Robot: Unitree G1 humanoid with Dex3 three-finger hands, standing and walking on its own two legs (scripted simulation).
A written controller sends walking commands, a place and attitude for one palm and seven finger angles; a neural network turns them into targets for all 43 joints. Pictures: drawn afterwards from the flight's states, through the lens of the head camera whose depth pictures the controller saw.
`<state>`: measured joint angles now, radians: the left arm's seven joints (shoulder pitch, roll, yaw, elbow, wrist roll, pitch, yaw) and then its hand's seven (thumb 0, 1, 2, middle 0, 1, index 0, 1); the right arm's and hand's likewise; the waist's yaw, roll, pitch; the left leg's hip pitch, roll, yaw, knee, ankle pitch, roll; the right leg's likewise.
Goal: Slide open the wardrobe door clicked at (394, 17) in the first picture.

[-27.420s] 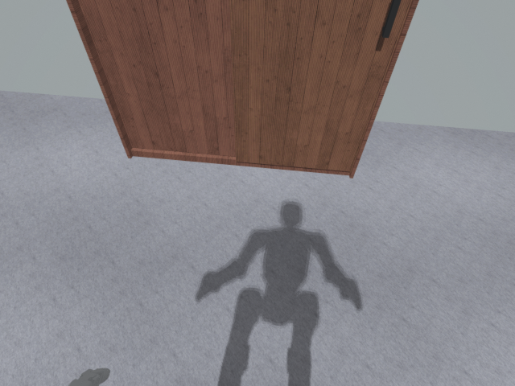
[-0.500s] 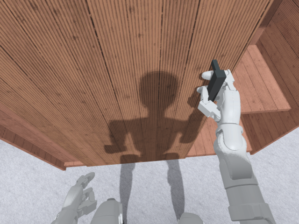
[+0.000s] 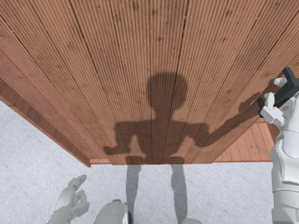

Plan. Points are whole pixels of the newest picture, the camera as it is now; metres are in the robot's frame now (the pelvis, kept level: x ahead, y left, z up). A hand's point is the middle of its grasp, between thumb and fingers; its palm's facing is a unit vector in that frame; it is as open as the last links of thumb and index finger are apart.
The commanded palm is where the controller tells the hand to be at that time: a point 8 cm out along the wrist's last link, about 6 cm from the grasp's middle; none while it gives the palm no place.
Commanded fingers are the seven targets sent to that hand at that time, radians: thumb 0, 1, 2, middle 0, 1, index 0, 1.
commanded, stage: stop walking and hold the door there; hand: right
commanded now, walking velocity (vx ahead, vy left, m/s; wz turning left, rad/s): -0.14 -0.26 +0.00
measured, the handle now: (274, 94) +0.40 -0.33 +0.08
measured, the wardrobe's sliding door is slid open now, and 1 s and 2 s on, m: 0.46 0.46 0.46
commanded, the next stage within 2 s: none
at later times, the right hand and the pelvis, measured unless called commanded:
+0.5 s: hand (269, 108) +0.35 -0.30 +0.08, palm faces +0.46 +0.84 -0.28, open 6.0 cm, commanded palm +0.31 -0.32 +0.07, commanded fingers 0.00 -0.90 -0.90 0.45 1.40 0.45 1.40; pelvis -0.02 +0.00 +0.00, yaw +4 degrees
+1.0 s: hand (270, 108) +0.35 -0.30 +0.09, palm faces +0.44 +0.85 -0.28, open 5.8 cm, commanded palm +0.31 -0.33 +0.07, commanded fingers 0.00 -0.90 -0.90 0.45 1.40 0.45 1.40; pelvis -0.06 -0.01 +0.00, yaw +7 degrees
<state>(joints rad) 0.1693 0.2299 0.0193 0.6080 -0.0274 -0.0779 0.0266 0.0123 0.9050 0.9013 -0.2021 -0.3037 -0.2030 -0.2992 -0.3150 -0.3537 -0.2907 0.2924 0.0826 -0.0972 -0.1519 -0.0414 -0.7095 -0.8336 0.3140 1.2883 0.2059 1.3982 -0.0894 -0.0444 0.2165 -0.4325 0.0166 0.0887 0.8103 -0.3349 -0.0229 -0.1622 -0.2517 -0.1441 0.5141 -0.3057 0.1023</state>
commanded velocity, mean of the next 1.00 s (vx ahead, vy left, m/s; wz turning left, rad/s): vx -0.02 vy -0.05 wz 0.00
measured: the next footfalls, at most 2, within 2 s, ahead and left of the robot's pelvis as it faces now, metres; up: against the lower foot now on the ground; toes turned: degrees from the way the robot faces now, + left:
left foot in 0.06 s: +0.10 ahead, +0.16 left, +0.00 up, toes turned +7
right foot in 0.32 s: +0.05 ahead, -0.09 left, +0.00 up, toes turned -3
